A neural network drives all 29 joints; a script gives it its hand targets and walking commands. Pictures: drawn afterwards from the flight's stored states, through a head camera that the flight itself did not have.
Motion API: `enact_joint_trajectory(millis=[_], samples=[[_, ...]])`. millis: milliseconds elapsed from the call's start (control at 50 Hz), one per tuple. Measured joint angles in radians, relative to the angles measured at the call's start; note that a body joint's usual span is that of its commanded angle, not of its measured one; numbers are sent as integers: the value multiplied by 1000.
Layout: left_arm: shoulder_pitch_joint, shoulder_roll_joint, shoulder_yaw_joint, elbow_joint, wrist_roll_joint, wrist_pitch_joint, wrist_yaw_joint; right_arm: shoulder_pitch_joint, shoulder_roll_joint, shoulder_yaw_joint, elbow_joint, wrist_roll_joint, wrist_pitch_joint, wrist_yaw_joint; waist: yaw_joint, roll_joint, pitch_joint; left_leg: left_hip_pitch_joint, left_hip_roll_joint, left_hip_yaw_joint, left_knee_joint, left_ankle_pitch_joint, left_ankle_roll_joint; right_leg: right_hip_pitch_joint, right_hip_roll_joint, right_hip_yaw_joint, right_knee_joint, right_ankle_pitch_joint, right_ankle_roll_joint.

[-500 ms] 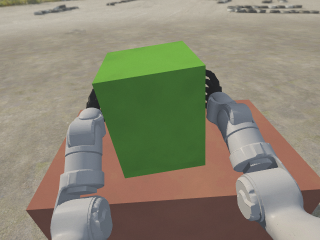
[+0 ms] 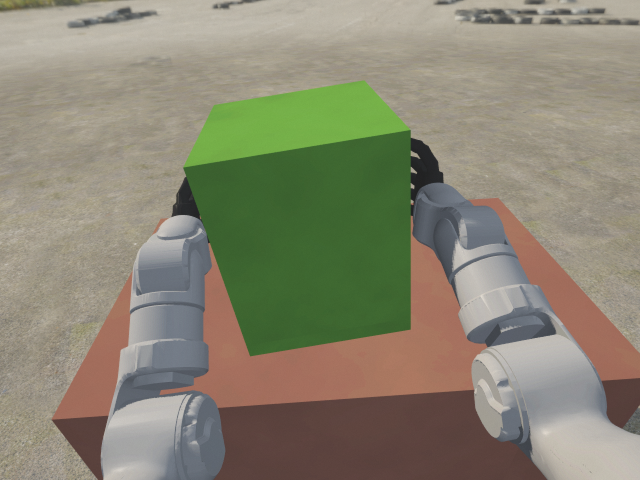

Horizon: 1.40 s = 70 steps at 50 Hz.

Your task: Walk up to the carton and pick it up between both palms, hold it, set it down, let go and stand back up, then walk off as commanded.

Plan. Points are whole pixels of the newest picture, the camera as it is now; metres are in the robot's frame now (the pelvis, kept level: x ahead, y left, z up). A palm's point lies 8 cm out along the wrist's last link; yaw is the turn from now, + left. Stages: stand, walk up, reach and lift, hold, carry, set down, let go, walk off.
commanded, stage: hold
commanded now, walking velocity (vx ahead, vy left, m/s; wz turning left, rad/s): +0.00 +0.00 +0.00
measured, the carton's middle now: (309, 213) +0.39 +0.00 +0.23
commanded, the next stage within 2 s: none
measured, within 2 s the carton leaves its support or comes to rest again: neither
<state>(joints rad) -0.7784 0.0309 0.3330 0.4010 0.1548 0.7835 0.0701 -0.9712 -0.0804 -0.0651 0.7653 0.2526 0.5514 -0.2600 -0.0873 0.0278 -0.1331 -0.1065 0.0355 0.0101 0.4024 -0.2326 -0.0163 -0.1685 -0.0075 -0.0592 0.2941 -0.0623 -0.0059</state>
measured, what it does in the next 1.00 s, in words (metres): stands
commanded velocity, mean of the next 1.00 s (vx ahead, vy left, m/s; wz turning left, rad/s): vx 0.00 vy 0.00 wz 0.00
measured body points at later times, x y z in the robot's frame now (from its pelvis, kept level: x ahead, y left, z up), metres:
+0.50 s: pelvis +0.00 +0.00 +0.00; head -0.08 +0.00 +0.44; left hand +0.39 +0.14 +0.23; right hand +0.39 -0.15 +0.25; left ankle -0.01 +0.13 -0.75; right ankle +0.07 -0.12 -0.75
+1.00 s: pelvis +0.00 +0.00 +0.00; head -0.08 +0.00 +0.44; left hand +0.39 +0.14 +0.23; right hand +0.39 -0.15 +0.25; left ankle -0.01 +0.13 -0.75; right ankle +0.07 -0.12 -0.75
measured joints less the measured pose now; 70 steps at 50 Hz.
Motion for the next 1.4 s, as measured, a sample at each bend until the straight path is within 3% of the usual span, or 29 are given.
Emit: enact_joint_trajectory(millis=[1400], samples=[[0, 1, 0, -2, 3, 4, -2, 5, 0, 3, -8, 5, 7, -3, -1, 0, -3, 0, -1, -3, 0, 0, 0, 1, 0, 0, 0, -1, 0]])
